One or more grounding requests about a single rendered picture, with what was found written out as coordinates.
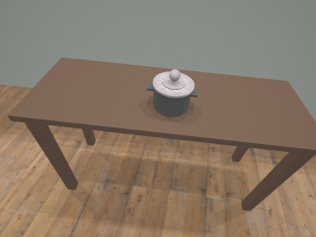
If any pot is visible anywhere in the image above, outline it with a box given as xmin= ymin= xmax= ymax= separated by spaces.
xmin=147 ymin=81 xmax=198 ymax=118

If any lid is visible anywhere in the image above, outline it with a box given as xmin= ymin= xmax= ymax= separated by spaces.
xmin=152 ymin=71 xmax=195 ymax=98

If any knob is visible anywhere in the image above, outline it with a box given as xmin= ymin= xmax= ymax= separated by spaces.
xmin=169 ymin=69 xmax=181 ymax=82

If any table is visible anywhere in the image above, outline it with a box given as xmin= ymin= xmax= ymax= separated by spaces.
xmin=7 ymin=57 xmax=316 ymax=211

